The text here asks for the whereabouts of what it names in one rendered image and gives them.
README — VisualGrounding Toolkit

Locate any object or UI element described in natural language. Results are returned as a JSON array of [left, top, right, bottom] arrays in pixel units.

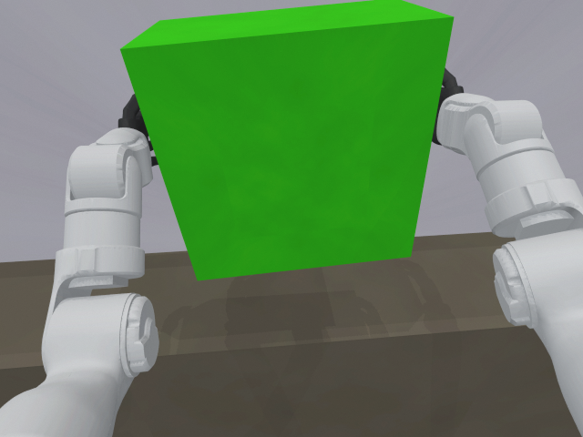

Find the left robot hand
[[118, 94, 159, 167]]

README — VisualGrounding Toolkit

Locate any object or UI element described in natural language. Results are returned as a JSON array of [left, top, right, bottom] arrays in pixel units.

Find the right robot hand
[[432, 68, 464, 146]]

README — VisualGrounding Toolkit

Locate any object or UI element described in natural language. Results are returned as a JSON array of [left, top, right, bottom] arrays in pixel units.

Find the robot left forearm
[[42, 127, 153, 374]]

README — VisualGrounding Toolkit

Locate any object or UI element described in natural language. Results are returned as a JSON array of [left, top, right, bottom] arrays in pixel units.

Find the left robot upper arm
[[0, 293, 159, 437]]

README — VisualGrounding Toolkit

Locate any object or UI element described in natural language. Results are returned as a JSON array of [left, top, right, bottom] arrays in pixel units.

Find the robot right forearm
[[436, 93, 583, 240]]

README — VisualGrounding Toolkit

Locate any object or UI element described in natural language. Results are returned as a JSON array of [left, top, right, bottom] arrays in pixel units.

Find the carton
[[120, 0, 454, 280]]

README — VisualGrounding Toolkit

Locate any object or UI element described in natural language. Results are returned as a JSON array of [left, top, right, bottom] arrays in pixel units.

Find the pedestal
[[0, 232, 582, 437]]

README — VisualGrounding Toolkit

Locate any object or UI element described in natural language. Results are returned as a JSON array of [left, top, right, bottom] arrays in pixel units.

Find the right robot upper arm
[[493, 228, 583, 437]]

